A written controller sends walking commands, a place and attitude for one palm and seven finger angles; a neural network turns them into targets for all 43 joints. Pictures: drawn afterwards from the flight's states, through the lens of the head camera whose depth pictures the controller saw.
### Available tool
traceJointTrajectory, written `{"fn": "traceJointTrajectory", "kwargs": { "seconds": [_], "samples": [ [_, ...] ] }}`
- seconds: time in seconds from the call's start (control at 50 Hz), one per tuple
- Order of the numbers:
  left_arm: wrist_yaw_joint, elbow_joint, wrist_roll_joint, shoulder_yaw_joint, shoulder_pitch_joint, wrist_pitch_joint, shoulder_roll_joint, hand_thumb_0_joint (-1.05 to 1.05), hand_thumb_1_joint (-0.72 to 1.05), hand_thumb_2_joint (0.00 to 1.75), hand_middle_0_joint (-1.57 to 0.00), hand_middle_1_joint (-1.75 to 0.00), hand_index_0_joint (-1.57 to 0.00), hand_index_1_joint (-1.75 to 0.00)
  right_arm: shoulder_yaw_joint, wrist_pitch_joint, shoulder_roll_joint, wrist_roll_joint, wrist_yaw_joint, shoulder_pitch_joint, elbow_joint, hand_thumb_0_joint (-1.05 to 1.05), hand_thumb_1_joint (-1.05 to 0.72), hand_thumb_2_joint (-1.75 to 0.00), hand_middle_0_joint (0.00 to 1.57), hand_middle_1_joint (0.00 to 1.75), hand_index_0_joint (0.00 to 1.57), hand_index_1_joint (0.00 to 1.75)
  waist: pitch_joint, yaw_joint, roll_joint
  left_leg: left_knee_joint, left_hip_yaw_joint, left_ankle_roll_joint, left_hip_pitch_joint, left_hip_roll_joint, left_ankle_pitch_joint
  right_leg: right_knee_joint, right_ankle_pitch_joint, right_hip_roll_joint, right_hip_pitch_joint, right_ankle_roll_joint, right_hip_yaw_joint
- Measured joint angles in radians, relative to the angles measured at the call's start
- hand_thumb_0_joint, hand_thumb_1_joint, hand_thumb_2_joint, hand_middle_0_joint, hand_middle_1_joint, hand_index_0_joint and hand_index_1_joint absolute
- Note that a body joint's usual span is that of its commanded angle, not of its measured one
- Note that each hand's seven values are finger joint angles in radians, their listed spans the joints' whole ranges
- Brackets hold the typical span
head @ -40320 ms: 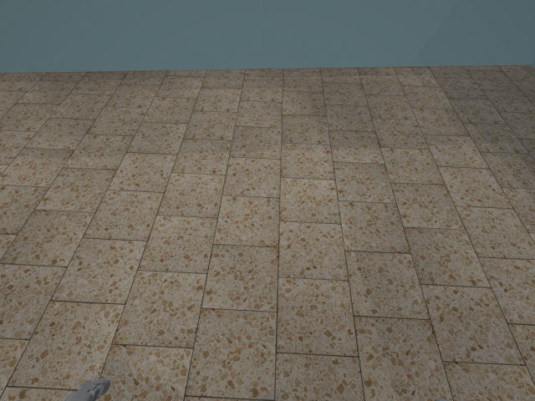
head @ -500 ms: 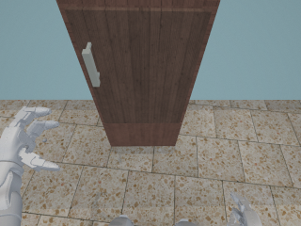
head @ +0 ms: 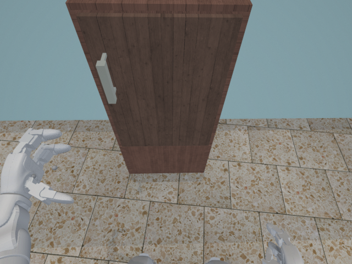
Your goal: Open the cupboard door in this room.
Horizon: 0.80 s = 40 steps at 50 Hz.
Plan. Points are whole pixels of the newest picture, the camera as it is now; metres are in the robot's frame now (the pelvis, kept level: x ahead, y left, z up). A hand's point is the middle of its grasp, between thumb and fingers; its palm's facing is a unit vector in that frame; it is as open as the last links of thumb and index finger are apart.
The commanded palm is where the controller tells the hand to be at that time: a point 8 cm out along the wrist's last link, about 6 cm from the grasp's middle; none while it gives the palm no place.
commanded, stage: move the hooked fingers beside the handle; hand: left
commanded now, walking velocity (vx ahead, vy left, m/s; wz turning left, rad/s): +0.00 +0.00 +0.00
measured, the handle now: (108, 79) +0.59 +0.24 +0.04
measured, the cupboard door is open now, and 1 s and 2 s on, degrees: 0 0 0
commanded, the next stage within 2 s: none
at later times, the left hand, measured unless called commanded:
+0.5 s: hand (64, 139) +0.36 +0.28 +0.06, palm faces +0.09 -1.00 -0.01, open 14.0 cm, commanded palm +0.33 +0.33 +0.06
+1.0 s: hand (75, 115) +0.44 +0.29 +0.05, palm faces +0.06 -1.00 +0.00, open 14.0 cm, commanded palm +0.42 +0.33 +0.05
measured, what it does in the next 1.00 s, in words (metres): stands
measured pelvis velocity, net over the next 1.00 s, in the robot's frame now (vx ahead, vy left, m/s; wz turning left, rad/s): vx -0.01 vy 0.01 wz -0.03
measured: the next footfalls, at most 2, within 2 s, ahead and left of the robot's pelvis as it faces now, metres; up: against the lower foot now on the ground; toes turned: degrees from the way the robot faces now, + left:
none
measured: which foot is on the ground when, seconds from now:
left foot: down 0.00-1.00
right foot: down 0.00-1.00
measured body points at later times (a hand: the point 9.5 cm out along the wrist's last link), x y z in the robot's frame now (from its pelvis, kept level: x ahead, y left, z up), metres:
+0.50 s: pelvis -0.01 +0.00 -0.01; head +0.07 +0.01 +0.44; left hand +0.35 +0.33 +0.06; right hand +0.10 -0.26 -0.10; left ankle +0.00 +0.13 -0.69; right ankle +0.01 -0.13 -0.69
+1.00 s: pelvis -0.01 +0.01 -0.02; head +0.11 +0.03 +0.42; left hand +0.43 +0.34 +0.06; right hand +0.04 -0.26 -0.12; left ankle +0.00 +0.13 -0.69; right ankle +0.01 -0.13 -0.69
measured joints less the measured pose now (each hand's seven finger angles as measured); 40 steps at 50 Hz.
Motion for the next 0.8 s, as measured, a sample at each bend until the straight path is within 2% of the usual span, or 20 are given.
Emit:
{"fn": "traceJointTrajectory", "kwargs": {
  "seconds": [0.08, 0.2, 0.34, 0.58, 0.8],
  "samples": [
    [-0.001, 0.022, 0.008, -0.002, -0.019, 0.001, 0.007, -0.01, -0.50, 0.30, -0.30, -1.20, -0.30, -1.20, 0.003, 0.000, -0.003, 0.002, -0.002, -0.003, -0.001, 0.01, -0.90, -0.90, 0.20, 0.30, 0.20, 0.30, 0.000, 0.003, 0.001, 0.004, -0.003, 0.000, -0.005, -0.002, 0.002, 0.004, 0.000, -0.002, -0.003, 0.000, -0.003],
    [-0.007, 0.114, 0.030, -0.008, -0.132, 0.007, 0.022, -0.01, -0.50, 0.30, -0.30, -1.20, -0.30, -1.20, 0.009, 0.000, -0.010, 0.000, -0.016, -0.013, 0.016, 0.01, -0.90, -0.90, 0.20, 0.30, 0.20, 0.30, 0.013, 0.004, -0.004, 0.018, -0.011, 0.000, -0.028, -0.005, 0.006, 0.016, 0.002, -0.005, -0.022, -0.001, -0.010],
    [-0.016, 0.223, 0.056, 0.022, -0.250, -0.002, 0.070, -0.01, -0.50, 0.30, -0.30, -1.20, -0.30, -1.20, 0.008, 0.012, -0.010, -0.004, -0.014, 0.000, 0.028, 0.01, -0.90, -0.90, 0.20, 0.30, 0.20, 0.30, 0.013, -0.022, -0.014, 0.031, -0.007, -0.003, -0.059, 0.002, 0.004, 0.027, 0.005, 0.003, -0.057, -0.004, -0.005],
    [-0.016, 0.341, 0.076, 0.066, -0.336, -0.016, 0.115, -0.01, -0.50, 0.30, -0.30, -1.20, -0.30, -1.20, -0.009, 0.055, -0.022, -0.007, 0.004, 0.067, 0.042, 0.01, -0.90, -0.90, 0.20, 0.30, 0.20, 0.30, -0.003, -0.049, -0.011, 0.034, 0.011, 0.003, -0.090, 0.009, -0.001, 0.029, 0.008, 0.010, -0.095, 0.002, 0.014],
    [-0.036, 0.544, 0.134, 0.099, -0.532, -0.056, 0.202, -0.01, -0.50, 0.30, -0.30, -1.20, -0.30, -1.20, -0.004, 0.090, -0.024, -0.017, 0.003, 0.064, 0.063, 0.01, -0.90, -0.90, 0.20, 0.30, 0.20, 0.30, 0.004, -0.078, -0.025, 0.086, 0.000, 0.005, -0.173, 0.014, -0.012, 0.063, 0.005, 0.014, -0.168, 0.003, 0.005]
  ]
}}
